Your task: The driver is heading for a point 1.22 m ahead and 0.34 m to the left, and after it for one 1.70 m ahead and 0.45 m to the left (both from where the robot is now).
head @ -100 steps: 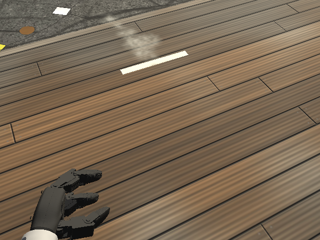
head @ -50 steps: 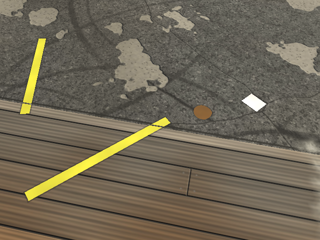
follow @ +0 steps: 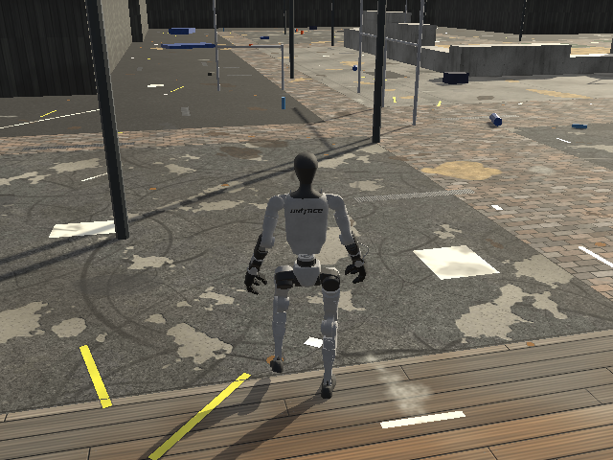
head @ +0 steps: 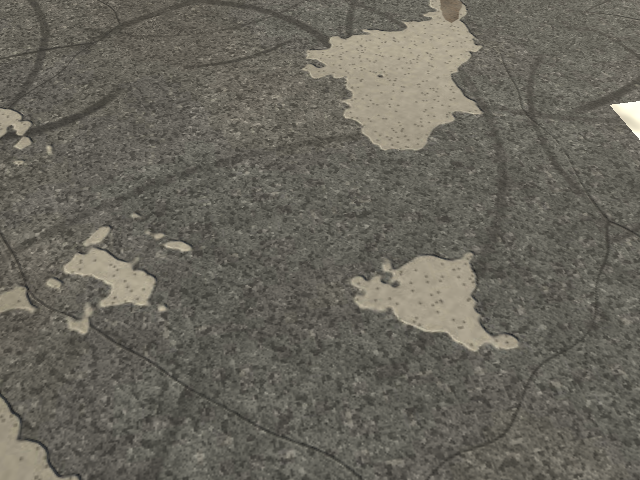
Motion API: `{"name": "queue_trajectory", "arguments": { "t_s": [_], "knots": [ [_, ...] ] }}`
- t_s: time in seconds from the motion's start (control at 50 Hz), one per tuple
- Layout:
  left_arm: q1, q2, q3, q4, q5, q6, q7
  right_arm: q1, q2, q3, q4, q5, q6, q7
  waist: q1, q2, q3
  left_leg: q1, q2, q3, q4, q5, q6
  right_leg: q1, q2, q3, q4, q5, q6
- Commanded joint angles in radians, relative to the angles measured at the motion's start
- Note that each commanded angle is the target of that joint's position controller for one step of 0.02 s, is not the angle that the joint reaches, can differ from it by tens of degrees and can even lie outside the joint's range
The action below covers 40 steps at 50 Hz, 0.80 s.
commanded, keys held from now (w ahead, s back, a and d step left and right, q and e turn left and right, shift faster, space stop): w+q+shift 0.58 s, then w+shift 0.08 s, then w+e+shift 0.34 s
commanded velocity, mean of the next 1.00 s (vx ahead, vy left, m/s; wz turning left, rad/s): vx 1.00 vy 0.00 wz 0.54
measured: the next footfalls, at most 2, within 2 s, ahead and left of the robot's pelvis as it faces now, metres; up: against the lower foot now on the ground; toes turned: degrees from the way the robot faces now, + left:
left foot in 0.24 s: +0.42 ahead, +0.12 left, +0.00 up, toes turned +15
right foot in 0.68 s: +0.87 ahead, +0.13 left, +0.00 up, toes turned +44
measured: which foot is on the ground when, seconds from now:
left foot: up 0.00-0.22, down 0.24-0.70, up 0.72-1.00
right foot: down 0.00-0.24, up 0.26-0.66, down 0.68-1.00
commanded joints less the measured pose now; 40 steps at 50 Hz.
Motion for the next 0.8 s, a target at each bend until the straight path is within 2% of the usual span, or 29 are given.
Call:
{"name": "queue_trajectory", "arguments": {
  "t_s": [0.02, 0.1, 0.12, 0.14, 0.18, 0.2, 0.22, 0.24, 0.26, 0.28, 0.3, 0.32, 0.34, 0.36, 0.4, 0.44, 0.48, 0.52, 0.6, 0.62, 0.64, 0.66, 0.68, 0.7, 0.72, 0.74, 0.76, 0.78, 0.8],
  "knots": [
    [-0.190, 0.054, 0.010, -0.083, 0.008, -0.033, 0.014, 0.042, 0.023, 0.007, -0.060, -0.013, 0.025, 0.006, -0.097, -0.120, 0.094, -0.076, 0.071, -0.058, -0.063, 0.137, -0.011, -0.098, -0.248, 0.094, -0.311, 0.219, -0.125],
    [-0.170, 0.128, 0.025, -0.077, -0.002, -0.033, 0.038, -0.081, -0.002, 0.009, -0.100, -0.022, 0.014, 0.043, -0.077, -0.035, 0.132, -0.005, 0.024, 0.064, -0.349, 0.382, 0.032, -0.037, -0.201, -0.084, -0.361, 0.277, -0.090],
    [-0.157, 0.157, 0.032, -0.074, -0.005, -0.029, 0.039, -0.107, -0.011, 0.007, -0.109, -0.022, 0.010, 0.054, -0.071, -0.022, 0.131, 0.028, 0.006, 0.097, -0.410, 0.404, 0.048, 0.010, -0.208, -0.103, -0.357, 0.349, -0.082],
    [-0.157, 0.191, 0.039, -0.075, -0.006, -0.021, 0.040, -0.106, -0.031, -0.001, -0.115, -0.019, 0.006, 0.062, -0.083, -0.036, 0.115, 0.076, -0.029, 0.138, -0.451, 0.398, 0.065, 0.070, -0.214, -0.116, -0.319, 0.554, -0.074],
    [-0.161, 0.258, 0.057, -0.082, -0.021, 0.008, 0.039, -0.019, -0.095, -0.030, -0.109, -0.002, 0.016, 0.062, -0.145, -0.108, 0.031, 0.193, -0.125, 0.228, -0.445, 0.276, 0.097, 0.211, -0.231, -0.124, -0.136, 1.092, -0.061],
    [-0.182, 0.282, 0.063, -0.089, -0.030, 0.026, 0.039, 0.092, -0.139, -0.051, -0.093, 0.006, 0.029, 0.058, -0.215, -0.153, -0.025, 0.314, -0.161, 0.246, -0.419, 0.173, 0.122, 0.221, -0.248, -0.120, 0.040, 1.286, -0.060],
    [-0.213, 0.282, 0.063, -0.100, -0.034, 0.033, 0.038, 0.296, -0.209, -0.087, -0.044, 0.004, 0.045, 0.051, -0.315, -0.167, -0.120, 0.582, -0.189, 0.222, -0.418, 0.097, 0.157, 0.121, -0.249, -0.090, 0.306, 1.320, -0.062],
    [-0.256, 0.232, 0.047, -0.096, -0.042, 0.023, 0.033, 0.461, -0.252, -0.116, 0.009, 0.010, 0.057, 0.032, -0.396, -0.078, -0.142, 0.832, -0.182, 0.120, -0.518, 0.120, 0.201, -0.077, -0.159, -0.073, 0.706, 0.956, -0.016],
    [-0.212, 0.010, -0.012, -0.137, -0.020, -0.018, 0.019, 0.364, -0.276, -0.107, 0.020, -0.002, 0.055, 0.035, -0.220, 0.365, 0.004, 0.866, -0.141, -0.164, -0.627, 0.134, 0.298, -0.455, 0.106, 0.014, 1.189, -0.246, 0.031],
    [-0.091, -0.032, -0.045, -0.229, -0.043, -0.068, 0.008, 0.237, -0.220, -0.061, -0.065, -0.043, 0.008, 0.047, -0.060, 0.418, -0.212, 0.971, 0.063, -0.810, -0.920, -0.330, 0.460, -0.699, 0.138, 0.286, 1.299, -0.304, -0.003],
    [-0.234, 0.106, -0.025, -0.240, -0.061, -0.095, 0.003, 0.226, -0.130, -0.052, -0.103, -0.042, -0.016, 0.053, -0.132, 0.175, -0.161, 0.891, 0.096, -0.899, -1.071, -0.495, 0.384, -0.700, 0.072, 0.339, 1.192, -0.185, -0.060],
    [-0.323, 0.123, -0.014, -0.257, -0.069, -0.097, 0.008, 0.224, -0.114, -0.047, -0.087, -0.047, -0.040, 0.063, -0.106, -0.033, -0.044, 0.735, 0.081, -0.855, -1.099, -0.498, 0.328, -0.679, 0.042, 0.318, 1.062, -0.107, -0.082],
    [-0.304, 0.099, -0.020, -0.246, -0.043, -0.089, 0.019, 0.166, -0.121, -0.048, -0.097, -0.046, -0.059, 0.067, -0.048, -0.111, -0.041, 0.626, 0.068, -0.812, -1.060, -0.429, 0.321, -0.613, 0.002, 0.341, 0.971, -0.059, -0.075],
    [-0.277, 0.099, -0.017, -0.233, -0.019, -0.076, 0.022, 0.099, -0.130, -0.050, -0.115, -0.049, -0.066, 0.058, -0.011, -0.117, -0.019, 0.511, 0.023, -0.732, -1.019, -0.317, 0.317, -0.542, -0.020, 0.357, 0.906, -0.029, -0.055],
    [-0.264, 0.110, -0.006, -0.218, -0.008, -0.047, 0.027, 0.066, -0.113, -0.041, -0.132, -0.038, -0.064, 0.033, 0.010, -0.106, 0.008, 0.405, -0.050, -0.565, -1.043, -0.179, 0.306, -0.469, -0.046, 0.351, 0.767, -0.014, -0.013],
    [-0.368, 0.089, -0.013, -0.249, 0.003, -0.036, 0.035, 0.110, -0.081, -0.031, -0.118, -0.020, -0.062, 0.005, -0.035, -0.110, 0.058, 0.348, -0.090, -0.459, -1.059, -0.027, 0.296, -0.464, -0.047, 0.312, 0.571, 0.048, 0.034],
    [-0.497, 0.029, -0.026, -0.299, 0.009, -0.037, 0.032, 0.136, -0.067, -0.027, -0.099, -0.014, -0.049, -0.017, -0.088, -0.074, 0.087, 0.299, -0.152, -0.366, -1.049, 0.052, 0.257, -0.417, -0.010, 0.264, 0.346, 0.228, 0.069],
    [-0.559, -0.001, -0.029, -0.330, -0.003, -0.040, 0.022, 0.151, -0.083, -0.035, -0.085, -0.015, -0.033, -0.023, -0.131, -0.019, 0.072, 0.264, -0.177, -0.335, -1.035, 0.047, 0.211, -0.322, 0.034, 0.225, 0.178, 0.359, 0.085],
    [-0.558, 0.073, 0.012, -0.346, -0.049, -0.054, 0.016, 0.177, -0.069, -0.045, -0.049, -0.004, -0.027, -0.030, -0.140, 0.056, 0.033, 0.409, -0.134, -0.406, -0.949, 0.029, 0.171, -0.235, 0.039, 0.275, 0.036, 0.411, 0.088],
    [-0.538, 0.092, 0.021, -0.342, -0.054, -0.059, 0.015, 0.182, -0.066, -0.049, -0.039, -0.007, -0.023, -0.035, -0.129, 0.073, 0.027, 0.488, -0.111, -0.410, -0.910, 0.128, 0.164, -0.240, 0.028, 0.270, 0.021, 0.391, 0.076],
    [-0.464, 0.123, 0.039, -0.325, -0.055, -0.064, 0.017, 0.178, -0.071, -0.054, -0.035, -0.016, -0.019, -0.036, -0.087, 0.091, -0.016, 0.561, -0.102, -0.399, -0.830, 0.339, 0.151, -0.187, 0.033, 0.249, 0.027, 0.355, 0.055],
    [-0.306, 0.160, 0.062, -0.292, -0.058, -0.066, 0.023, 0.150, -0.081, -0.054, -0.041, -0.037, -0.013, -0.027, 0.007, 0.103, -0.114, 0.594, -0.113, -0.360, -0.665, 0.564, 0.125, -0.036, 0.033, 0.218, 0.040, 0.329, 0.024],
    [-0.048, 0.178, 0.066, -0.243, -0.057, -0.053, 0.031, 0.074, -0.068, -0.038, -0.075, -0.074, -0.013, -0.012, 0.142, 0.118, -0.271, 0.470, -0.113, -0.315, -0.391, 0.604, 0.103, 0.260, -0.043, 0.266, 0.154, 0.209, -0.017],
    [0.101, 0.248, 0.069, -0.191, -0.017, -0.048, 0.026, 0.263, 0.083, -0.004, -0.083, -0.056, -0.021, -0.005, 0.050, -0.287, -0.443, 0.141, -0.245, -0.236, 0.026, 0.013, 0.046, 0.627, -0.249, 0.732, 0.090, -0.115, -0.179],
    [0.134, 0.225, 0.065, -0.145, -0.010, -0.055, -0.004, 0.334, 0.058, 0.018, -0.070, 0.012, -0.032, -0.005, 0.032, -0.572, -0.440, -0.083, -0.253, -0.181, 0.201, -0.266, 0.026, 0.661, -0.366, 1.200, -0.150, -0.498, -0.286],
    [0.075, 0.110, 0.043, -0.156, -0.024, -0.044, 0.000, 0.180, -0.020, 0.011, -0.078, 0.008, -0.036, -0.004, 0.077, -0.381, -0.241, -0.167, -0.183, -0.151, 0.216, -0.200, 0.049, 0.528, -0.312, 1.122, -0.187, -0.566, -0.264],
    [0.035, 0.090, 0.033, -0.145, -0.016, -0.031, 0.003, 0.028, -0.042, 0.012, -0.113, -0.017, -0.050, 0.002, 0.077, -0.181, -0.127, -0.150, -0.159, -0.115, 0.174, -0.147, 0.057, 0.371, -0.258, 0.961, -0.191, -0.398, -0.243],
    [0.025, 0.101, 0.032, -0.134, -0.011, -0.027, -0.005, -0.102, -0.036, 0.014, -0.146, -0.052, -0.069, 0.002, 0.071, -0.053, -0.047, -0.108, -0.145, -0.093, 0.086, -0.133, 0.063, 0.226, -0.197, 0.849, -0.196, -0.203, -0.224],
    [0.004, 0.092, 0.025, -0.127, -0.008, -0.030, -0.008, -0.130, -0.021, 0.013, -0.170, -0.064, -0.082, 0.005, 0.025, -0.063, -0.031, -0.070, -0.117, -0.102, -0.008, -0.116, 0.061, 0.155, -0.159, 0.790, -0.198, -0.102, -0.228]
  ]
}}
